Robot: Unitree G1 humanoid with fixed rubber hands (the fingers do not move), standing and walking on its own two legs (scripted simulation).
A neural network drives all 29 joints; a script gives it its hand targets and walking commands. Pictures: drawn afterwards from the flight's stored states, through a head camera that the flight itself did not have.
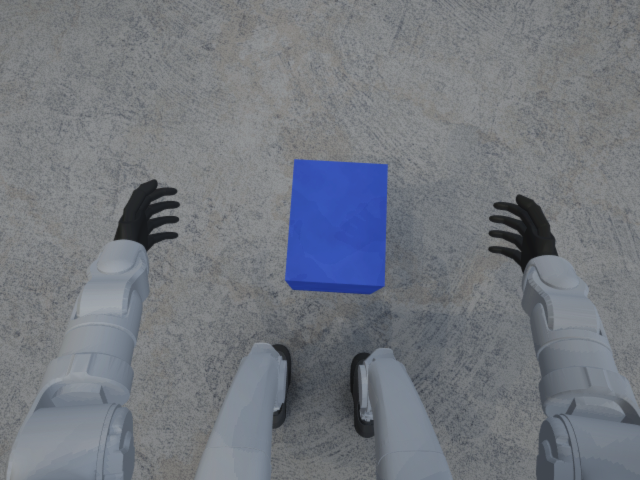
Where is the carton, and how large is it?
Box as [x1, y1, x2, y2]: [285, 159, 387, 293]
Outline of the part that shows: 294,159 285,280 292,289 371,293 384,285 387,164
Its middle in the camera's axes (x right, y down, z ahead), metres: +0.04 -0.02 +0.98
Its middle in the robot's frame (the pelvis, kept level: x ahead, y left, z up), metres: +0.50 -0.03 -0.57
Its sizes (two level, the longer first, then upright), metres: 0.277 0.213 0.247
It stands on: the floor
